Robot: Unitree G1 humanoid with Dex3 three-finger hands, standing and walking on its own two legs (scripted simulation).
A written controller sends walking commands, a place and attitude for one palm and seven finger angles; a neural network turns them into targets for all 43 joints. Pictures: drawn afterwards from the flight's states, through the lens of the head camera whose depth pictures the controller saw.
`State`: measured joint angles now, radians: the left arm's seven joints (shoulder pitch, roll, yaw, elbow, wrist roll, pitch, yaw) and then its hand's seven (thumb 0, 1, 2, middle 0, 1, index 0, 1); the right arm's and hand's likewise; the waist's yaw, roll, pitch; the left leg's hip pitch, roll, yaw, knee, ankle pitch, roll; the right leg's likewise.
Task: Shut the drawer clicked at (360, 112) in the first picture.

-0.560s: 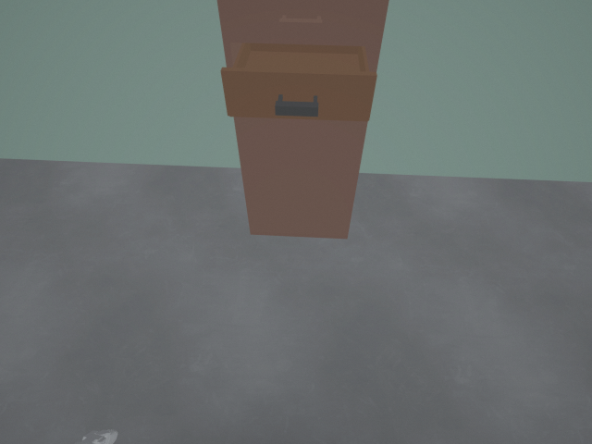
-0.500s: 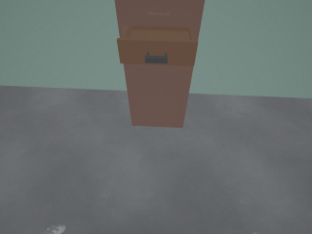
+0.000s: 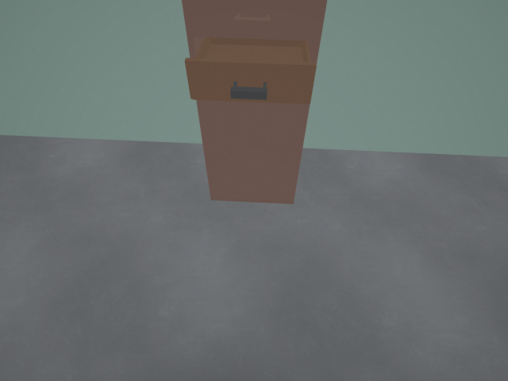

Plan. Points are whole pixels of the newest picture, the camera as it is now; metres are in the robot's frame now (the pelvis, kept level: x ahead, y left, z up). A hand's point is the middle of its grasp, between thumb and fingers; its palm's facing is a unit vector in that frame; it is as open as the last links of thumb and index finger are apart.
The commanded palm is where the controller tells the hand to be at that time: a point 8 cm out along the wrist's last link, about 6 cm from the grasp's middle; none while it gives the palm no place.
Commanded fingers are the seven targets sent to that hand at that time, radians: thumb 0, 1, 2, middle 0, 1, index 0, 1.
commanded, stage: stand and wait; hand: left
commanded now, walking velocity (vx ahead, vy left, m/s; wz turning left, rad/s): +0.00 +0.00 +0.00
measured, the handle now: (249, 89) +0.89 +0.07 -0.01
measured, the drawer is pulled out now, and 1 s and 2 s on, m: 0.16 0.16 0.16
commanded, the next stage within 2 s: look at it before walking up in 0.26 s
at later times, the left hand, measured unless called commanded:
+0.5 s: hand out of the picture +0.08 +0.24 -0.15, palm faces -0.03 -0.94 -0.33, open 7.4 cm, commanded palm none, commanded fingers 0.00 0.90 0.90 -0.20 -0.30 -0.20 -0.30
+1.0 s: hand out of the picture +0.07 +0.25 -0.15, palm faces -0.02 -0.94 -0.34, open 7.4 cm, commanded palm none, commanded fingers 0.00 0.90 0.90 -0.20 -0.30 -0.20 -0.30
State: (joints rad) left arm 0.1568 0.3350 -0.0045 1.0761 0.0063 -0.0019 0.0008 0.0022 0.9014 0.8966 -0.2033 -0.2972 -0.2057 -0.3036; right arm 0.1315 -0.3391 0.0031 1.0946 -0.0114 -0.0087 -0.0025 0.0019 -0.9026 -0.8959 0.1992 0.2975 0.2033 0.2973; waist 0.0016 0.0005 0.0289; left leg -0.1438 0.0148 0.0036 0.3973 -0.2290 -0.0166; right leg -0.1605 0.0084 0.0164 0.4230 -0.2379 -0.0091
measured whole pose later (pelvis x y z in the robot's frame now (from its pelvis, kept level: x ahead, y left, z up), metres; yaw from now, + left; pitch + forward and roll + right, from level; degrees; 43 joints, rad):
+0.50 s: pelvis +0.00 +0.00 +0.00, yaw +0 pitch -1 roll +0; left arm 0.13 0.33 0.00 1.08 0.01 -0.01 0.00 0.00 0.90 0.90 -0.20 -0.30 -0.21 -0.30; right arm 0.12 -0.33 0.01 1.11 -0.01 -0.02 0.00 0.00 -0.90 -0.90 0.20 0.30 0.20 0.30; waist 0.00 0.00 0.02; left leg -0.14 0.02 0.01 0.37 -0.21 -0.02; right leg -0.16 0.01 0.02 0.40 -0.22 -0.01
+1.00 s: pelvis +0.00 +0.00 +0.00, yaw +0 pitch -1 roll +0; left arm 0.15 0.34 0.00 1.09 0.01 -0.01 0.00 0.00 0.90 0.90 -0.20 -0.30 -0.21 -0.30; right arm 0.12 -0.33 0.01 1.12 -0.01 -0.02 0.00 0.00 -0.90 -0.90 0.20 0.30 0.20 0.30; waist 0.00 0.00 0.02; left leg -0.12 0.02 0.01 0.35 -0.21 -0.02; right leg -0.14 0.01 0.02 0.37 -0.21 -0.01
